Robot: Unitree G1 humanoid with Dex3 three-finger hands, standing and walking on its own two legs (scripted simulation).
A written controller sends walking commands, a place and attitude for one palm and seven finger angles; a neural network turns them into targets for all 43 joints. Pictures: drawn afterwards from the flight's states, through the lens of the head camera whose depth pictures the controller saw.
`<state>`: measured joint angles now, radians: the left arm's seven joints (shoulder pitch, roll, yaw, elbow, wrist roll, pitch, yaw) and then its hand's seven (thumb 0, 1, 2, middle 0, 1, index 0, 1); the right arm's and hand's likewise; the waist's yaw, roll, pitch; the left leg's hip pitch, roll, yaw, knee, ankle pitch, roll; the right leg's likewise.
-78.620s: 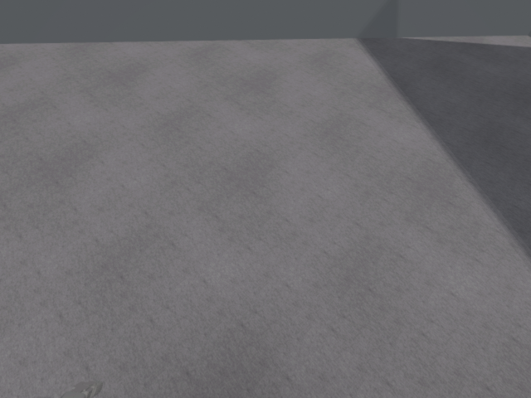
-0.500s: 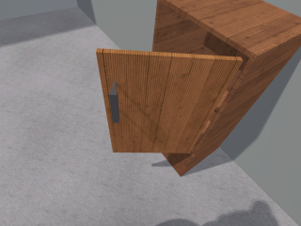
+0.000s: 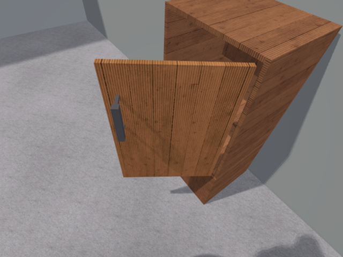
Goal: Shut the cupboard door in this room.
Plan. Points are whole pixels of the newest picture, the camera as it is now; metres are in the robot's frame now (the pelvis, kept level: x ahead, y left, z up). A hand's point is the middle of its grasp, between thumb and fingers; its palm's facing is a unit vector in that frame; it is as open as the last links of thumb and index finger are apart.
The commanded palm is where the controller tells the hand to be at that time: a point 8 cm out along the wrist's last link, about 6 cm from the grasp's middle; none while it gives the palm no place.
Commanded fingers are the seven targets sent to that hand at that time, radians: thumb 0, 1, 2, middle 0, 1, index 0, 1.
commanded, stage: look again from close up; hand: left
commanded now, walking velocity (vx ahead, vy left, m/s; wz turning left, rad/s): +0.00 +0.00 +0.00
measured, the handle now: (119, 119) +0.48 +0.18 +0.02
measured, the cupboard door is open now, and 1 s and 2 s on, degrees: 56 56 56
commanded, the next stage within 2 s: raise the hand and make a fist in 0.62 s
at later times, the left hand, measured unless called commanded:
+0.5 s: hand out of the picture +0.01 +0.20 -0.18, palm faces -0.01 -0.97 -0.25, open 7.4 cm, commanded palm none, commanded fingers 0.00 0.90 0.90 -0.20 -0.30 -0.20 -0.30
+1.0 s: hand (95, 226) +0.19 +0.18 -0.02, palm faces +0.09 -1.00 -0.03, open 6.8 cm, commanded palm +0.12 +0.23 -0.06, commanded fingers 0.00 0.90 0.90 -0.46 -0.58 -0.46 -0.58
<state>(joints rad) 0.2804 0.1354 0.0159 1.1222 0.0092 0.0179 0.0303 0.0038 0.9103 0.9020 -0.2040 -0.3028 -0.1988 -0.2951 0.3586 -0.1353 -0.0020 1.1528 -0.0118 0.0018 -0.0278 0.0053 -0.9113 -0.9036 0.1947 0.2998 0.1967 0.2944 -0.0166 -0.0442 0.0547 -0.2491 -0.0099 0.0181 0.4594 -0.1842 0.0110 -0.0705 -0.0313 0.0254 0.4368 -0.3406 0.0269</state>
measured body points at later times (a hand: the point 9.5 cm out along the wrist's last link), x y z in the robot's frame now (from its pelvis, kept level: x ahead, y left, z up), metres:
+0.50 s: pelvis +0.00 +0.01 -0.01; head +0.01 +0.00 +0.44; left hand +0.01 +0.25 -0.16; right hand +0.06 -0.22 -0.16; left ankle +0.04 +0.11 -0.74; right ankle -0.06 -0.14 -0.74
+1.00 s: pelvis -0.04 -0.01 -0.07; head -0.02 -0.01 +0.38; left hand +0.18 +0.23 -0.01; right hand +0.13 -0.27 -0.14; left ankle +0.04 +0.11 -0.74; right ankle -0.05 -0.13 -0.74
